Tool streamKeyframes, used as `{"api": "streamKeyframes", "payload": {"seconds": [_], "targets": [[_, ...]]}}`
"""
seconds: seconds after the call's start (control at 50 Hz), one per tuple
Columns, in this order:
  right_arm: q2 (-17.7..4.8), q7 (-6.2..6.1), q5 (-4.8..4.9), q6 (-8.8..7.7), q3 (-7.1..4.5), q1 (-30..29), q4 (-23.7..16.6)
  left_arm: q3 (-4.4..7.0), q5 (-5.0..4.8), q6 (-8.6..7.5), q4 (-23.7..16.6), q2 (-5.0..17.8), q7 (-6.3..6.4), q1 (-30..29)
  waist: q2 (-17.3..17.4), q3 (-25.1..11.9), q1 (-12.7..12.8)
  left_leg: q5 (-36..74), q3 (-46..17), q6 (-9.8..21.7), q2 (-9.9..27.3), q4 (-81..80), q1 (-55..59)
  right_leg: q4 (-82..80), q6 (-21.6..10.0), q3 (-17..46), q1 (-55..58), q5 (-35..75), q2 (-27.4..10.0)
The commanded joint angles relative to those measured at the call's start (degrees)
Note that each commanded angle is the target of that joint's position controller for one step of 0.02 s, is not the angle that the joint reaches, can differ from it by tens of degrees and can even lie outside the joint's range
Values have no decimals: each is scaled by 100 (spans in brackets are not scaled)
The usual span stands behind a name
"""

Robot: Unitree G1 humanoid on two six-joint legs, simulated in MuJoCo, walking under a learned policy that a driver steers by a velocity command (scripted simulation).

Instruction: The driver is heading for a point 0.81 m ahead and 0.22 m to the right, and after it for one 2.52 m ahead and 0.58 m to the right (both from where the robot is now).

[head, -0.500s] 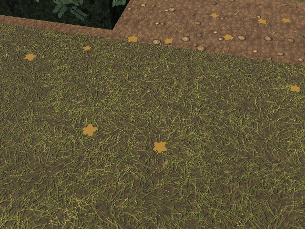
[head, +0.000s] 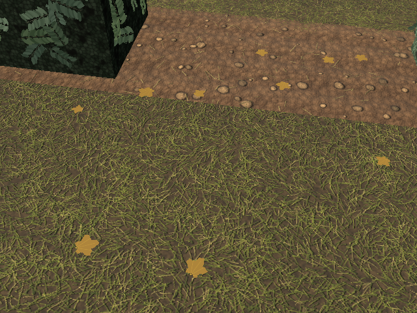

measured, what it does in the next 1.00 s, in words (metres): goes down: right foot 0.17 m lower, then left foot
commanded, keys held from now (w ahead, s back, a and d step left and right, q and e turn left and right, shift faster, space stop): w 1.00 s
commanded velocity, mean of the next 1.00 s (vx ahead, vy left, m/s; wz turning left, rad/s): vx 0.50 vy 0.00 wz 0.00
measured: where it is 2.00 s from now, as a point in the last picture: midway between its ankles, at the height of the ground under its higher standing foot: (250, 240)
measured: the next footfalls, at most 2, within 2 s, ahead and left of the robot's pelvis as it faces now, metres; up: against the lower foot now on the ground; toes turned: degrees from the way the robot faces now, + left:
right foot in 0.38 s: +0.40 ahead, -0.30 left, -0.17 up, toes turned -4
left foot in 0.88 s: +0.73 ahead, -0.10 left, -0.17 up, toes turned +1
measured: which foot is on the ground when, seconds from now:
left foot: down 0.00-0.34, up 0.36-0.86, down 0.88-1.00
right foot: up 0.00-0.36, down 0.38-0.88, up 0.90-1.00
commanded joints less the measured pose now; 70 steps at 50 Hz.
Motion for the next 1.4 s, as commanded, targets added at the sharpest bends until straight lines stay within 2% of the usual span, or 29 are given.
{"api": "streamKeyframes", "payload": {"seconds": [0.02,0.14,0.22,0.3,0.34,0.36,0.38,0.4,0.42,0.44,0.46,0.48,0.5,0.54,0.6,0.76,0.82,0.86,0.88,0.9,0.92,0.94,0.98,1.1,1.18,1.32,1.36,1.38,1.4], "targets": [[-654,8,44,-105,-125,254,-190,109,-101,-35,-322,415,-74,-228,458,210,104,1052,-1041,984,1606,-275,162,92,-93,62,-417,290,-85],[-902,-340,86,-55,-258,1356,-12,92,-186,-305,-931,389,-426,-1389,752,590,-373,286,-2293,1095,2478,739,2211,-126,-73,683,-3300,-470,-430],[-838,-379,135,-3,-175,419,-412,-62,-67,-235,-780,61,-613,-1138,415,703,-287,-890,-722,425,1467,890,-1301,-1452,-105,-161,569,2349,74],[-882,-345,154,66,-184,558,-380,-53,-226,-150,-641,306,-538,-726,547,668,-262,-849,-645,-54,1519,2030,-142,-2353,42,103,799,2466,-195],[-909,-336,142,157,-176,437,-308,133,-212,-130,-29,710,-418,766,621,51,318,166,-544,-236,1490,3800,111,-2704,95,-74,2078,2741,-179],[-918,-289,163,156,-191,344,-203,261,-129,-115,343,993,-331,1819,386,-454,907,559,-323,-468,1242,5241,-570,-2614,103,-503,3699,2772,12],[-628,-255,262,103,-143,662,43,257,92,-127,543,1273,-311,2605,-699,-661,1343,-2803,-265,-900,553,8000,-2011,-2203,-257,-207,5131,3288,-460],[175,-119,236,-23,26,1999,144,143,288,-195,567,1591,-343,2577,-2529,-1447,583,-4249,-1265,-823,238,9932,-4070,-24,-425,262,6820,5841,-893],[-144,-76,355,-205,50,2184,-6,235,52,-48,591,1566,-355,2699,-2987,-2289,662,-3791,-1501,-721,362,10327,-4493,-293,-798,954,6898,5156,-1089],[-269,-170,507,-269,48,1544,-405,320,-118,54,744,1757,-360,2885,-2400,-2629,710,-3217,-1182,-726,288,10545,-4915,-1780,-1377,2486,6435,1305,-1818],[-240,-331,516,-196,106,687,-566,168,-159,108,718,1212,-323,2356,-594,-1977,592,-2413,-464,-623,618,10205,-5282,-2896,-1381,3116,5582,-1002,-1779],[-218,-414,623,-147,125,356,-812,123,-79,29,562,1283,-232,1723,-757,-1551,342,-1795,-331,-562,775,10251,-5432,-3204,-1806,3826,4631,-1304,-2258],[-452,-443,458,-42,140,243,-762,-21,111,-163,197,896,-256,985,199,-1210,236,-1180,-761,-340,1191,9472,-4848,-2968,-1750,3559,3543,-1052,-2347],[-518,-382,254,95,31,-184,-796,-270,101,-354,292,98,-296,398,84,-286,-43,-409,-1161,50,1430,7660,-4238,-2818,-1153,2109,1855,-845,-1595],[-351,-265,14,23,29,-1075,-1194,-213,142,-348,385,435,12,774,-536,303,124,981,-614,-346,1175,4465,-3324,-3540,-1056,536,1362,763,-607],[-66,140,160,3,146,-2608,-1547,-32,-156,-69,695,561,122,2110,182,613,775,1565,-166,-127,681,1477,-3596,-3559,-978,151,3836,1044,-842],[-184,227,149,-30,99,-2661,-1597,37,-117,27,637,658,96,2019,-63,402,623,863,53,102,423,1258,-3063,-3022,-898,59,4218,2178,-844],[-598,212,87,-35,-113,-1394,-1236,44,-125,56,504,688,78,1665,-172,-409,-86,1032,217,389,126,1138,-1021,-1702,-695,-230,3778,3559,-515],[-1007,149,44,-31,-258,-197,-934,-3,-50,22,337,619,83,1466,121,-1182,-544,1696,-625,726,835,1414,956,-189,-487,-409,2539,2367,-209],[-1533,134,54,-35,-368,416,-753,-213,2,-110,272,-6,16,2082,1457,-2135,-363,702,-3343,1697,2360,896,3049,2218,-107,-480,357,-1446,798],[-1109,109,101,-17,-243,513,-705,-122,-64,-257,322,325,-52,1838,1368,-2275,-467,143,-4339,1682,2493,253,3219,2781,-163,355,-407,-3400,836],[-946,72,107,-31,-176,-133,-779,-9,-214,-320,117,650,-64,1289,1148,-1241,-334,0,-3521,1407,2328,70,2381,2855,-201,251,-881,-3081,524],[-667,71,64,-73,-94,-958,-894,15,-166,-294,8,552,20,806,372,-300,51,752,-2353,1152,1923,-308,565,2097,-190,20,-460,-2276,36],[-773,7,30,-169,-89,-888,-585,27,-29,-55,-114,249,107,603,548,55,428,2238,-1142,1064,1594,-960,-624,537,94,-72,144,-1126,-149],[-827,-107,46,-77,-68,-621,-302,-69,17,-76,-280,13,20,-5,604,-55,262,3481,-214,702,1157,-561,-752,-1006,180,-353,888,242,207],[-865,-151,160,43,-55,-665,21,10,83,-131,-244,446,-76,87,702,-291,464,2867,-573,368,1335,599,39,-2373,-176,-285,1848,367,467],[-483,-125,-48,-19,74,57,72,129,207,-161,-108,1061,-9,753,-350,-1206,292,826,-240,-164,560,2326,-1075,-1890,-828,662,4152,4390,-659],[-86,-115,18,14,224,648,266,23,171,-89,17,696,-16,944,-1265,-1918,280,-2043,-335,-483,259,3538,-1736,-2011,-1750,1673,4856,4526,-1570],[-505,-114,100,113,130,423,286,-92,43,-46,1,337,-68,895,-852,-1860,386,-2810,-680,-604,369,4045,-1867,-2279,-1789,1868,4468,3280,-1463]]}}
Velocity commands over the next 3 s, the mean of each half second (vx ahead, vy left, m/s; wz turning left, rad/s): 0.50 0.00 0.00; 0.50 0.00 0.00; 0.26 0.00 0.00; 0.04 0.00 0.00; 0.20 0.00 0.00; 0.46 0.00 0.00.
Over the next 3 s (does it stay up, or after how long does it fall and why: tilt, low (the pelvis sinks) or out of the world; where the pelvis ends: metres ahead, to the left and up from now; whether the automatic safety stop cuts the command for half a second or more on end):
stays up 1.21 -0.17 -0.18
